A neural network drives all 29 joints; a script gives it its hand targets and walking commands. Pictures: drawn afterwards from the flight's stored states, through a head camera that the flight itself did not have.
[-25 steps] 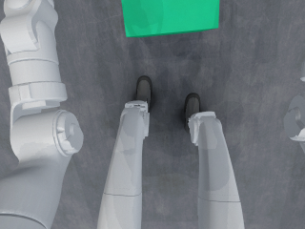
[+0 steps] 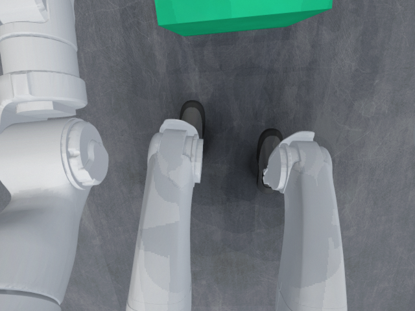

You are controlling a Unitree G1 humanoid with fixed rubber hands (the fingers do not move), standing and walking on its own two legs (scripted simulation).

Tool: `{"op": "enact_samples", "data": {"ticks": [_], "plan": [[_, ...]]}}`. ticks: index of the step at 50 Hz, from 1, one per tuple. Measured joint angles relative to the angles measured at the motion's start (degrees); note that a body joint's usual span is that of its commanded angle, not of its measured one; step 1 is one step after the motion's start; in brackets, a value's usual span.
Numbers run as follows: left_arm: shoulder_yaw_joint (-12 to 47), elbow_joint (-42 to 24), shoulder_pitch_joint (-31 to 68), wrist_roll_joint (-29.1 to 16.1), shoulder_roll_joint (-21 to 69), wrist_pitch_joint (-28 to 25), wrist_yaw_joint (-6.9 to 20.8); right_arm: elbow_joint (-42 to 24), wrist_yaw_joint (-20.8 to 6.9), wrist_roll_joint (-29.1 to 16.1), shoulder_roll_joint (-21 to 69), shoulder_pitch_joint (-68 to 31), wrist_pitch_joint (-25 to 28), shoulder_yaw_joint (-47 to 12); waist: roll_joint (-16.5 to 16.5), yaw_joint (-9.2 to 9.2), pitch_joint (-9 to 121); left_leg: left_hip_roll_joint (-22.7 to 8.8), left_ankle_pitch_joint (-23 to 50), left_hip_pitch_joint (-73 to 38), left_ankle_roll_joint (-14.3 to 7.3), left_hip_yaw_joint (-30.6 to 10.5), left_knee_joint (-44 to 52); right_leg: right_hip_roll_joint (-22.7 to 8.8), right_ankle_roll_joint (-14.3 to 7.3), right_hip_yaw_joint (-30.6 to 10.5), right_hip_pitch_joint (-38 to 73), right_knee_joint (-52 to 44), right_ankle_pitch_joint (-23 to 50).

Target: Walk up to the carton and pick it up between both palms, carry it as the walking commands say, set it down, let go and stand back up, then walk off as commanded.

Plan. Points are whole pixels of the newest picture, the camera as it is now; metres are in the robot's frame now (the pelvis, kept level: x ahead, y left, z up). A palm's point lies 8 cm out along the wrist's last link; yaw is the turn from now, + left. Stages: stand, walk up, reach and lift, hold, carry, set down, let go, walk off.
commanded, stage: reach and lift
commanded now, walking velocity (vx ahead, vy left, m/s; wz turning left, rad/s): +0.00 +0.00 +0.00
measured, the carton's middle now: out of the picture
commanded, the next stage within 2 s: none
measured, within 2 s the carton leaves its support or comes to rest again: neither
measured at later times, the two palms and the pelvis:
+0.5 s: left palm out of the picture +0.55 +0.25 -0.29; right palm out of the picture +0.61 -0.15 -0.28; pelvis +0.01 +0.00 -0.12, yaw +0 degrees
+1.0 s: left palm out of the picture +0.56 +0.25 -0.35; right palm out of the picture +0.60 -0.16 -0.36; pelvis +0.02 +0.00 -0.17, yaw -1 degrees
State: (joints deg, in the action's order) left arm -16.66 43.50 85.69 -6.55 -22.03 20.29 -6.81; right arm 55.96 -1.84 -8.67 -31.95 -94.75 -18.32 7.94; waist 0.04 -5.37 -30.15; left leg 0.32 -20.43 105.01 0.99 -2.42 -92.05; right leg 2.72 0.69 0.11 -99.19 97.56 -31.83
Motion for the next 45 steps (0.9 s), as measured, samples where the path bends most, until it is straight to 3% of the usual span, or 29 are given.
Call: {"op": "enact_samples", "data": {"ticks": [3,10,23,31,35,45], "plan": [[-0.35,-2.68,-1.64,-2.02,-0.52,1.6,-0.54,-4.1,1.1,-0.9,-0.27,2.04,-1.88,-1.78,-0.22,-0.01,-0.09,-0.04,-0.74,3.4,-0.04,0.28,-3.45,0.2,0.09,-0.28,-3.46,3.73,-0.92],[0.73,-1.0,-1.14,-5.46,-3.06,2.01,-0.29,-5.97,2.2,-3.26,-0.94,2.52,-3.61,-4.76,-0.35,0.42,-0.08,0.07,-2.37,9.8,-0.07,0.8,-10.83,0.26,0.25,-0.67,-9.71,11.7,-3.29],[-0.28,7.27,1.07,-1.11,-0.66,-4.6,0.38,2.02,2.7,-1.56,1.58,-0.07,2.36,-4.16,0.32,-0.05,0.06,-0.48,-5.51,18.05,-0.21,1.4,-22.56,0.94,0.7,-1.08,-17.44,23.68,-7.18],[1.02,10.38,-0.5,-3.66,-0.57,-8.22,0.25,3.81,4.3,-3.11,2.9,1.04,4.94,-6.86,0.62,-0.36,-0.01,-1.21,-6.33,22.76,-0.07,1.74,-28.17,1.39,0.51,-1.18,-22.35,29.72,-8.27],[2.39,15.84,-0.53,-4.76,-1.81,-9.85,0.87,7.09,4.75,-3.51,4.19,0.24,6.34,-8.07,-0.2,0.05,0.1,-2.15,-7.1,24.18,-0.52,2.48,-30.89,1.8,0.69,-1.71,-24.08,32.6,-8.77],[2.47,21.07,2.56,-7.91,-3.16,-13.32,1.51,3.73,5.8,-6.38,1.9,3.53,7.3,-13.01,-0.21,0.29,0.09,-3.47,-8.33,25.8,-1.04,3.68,-34.13,1.57,0.19,-2.25,-26.43,36.4,-9.86]]}}
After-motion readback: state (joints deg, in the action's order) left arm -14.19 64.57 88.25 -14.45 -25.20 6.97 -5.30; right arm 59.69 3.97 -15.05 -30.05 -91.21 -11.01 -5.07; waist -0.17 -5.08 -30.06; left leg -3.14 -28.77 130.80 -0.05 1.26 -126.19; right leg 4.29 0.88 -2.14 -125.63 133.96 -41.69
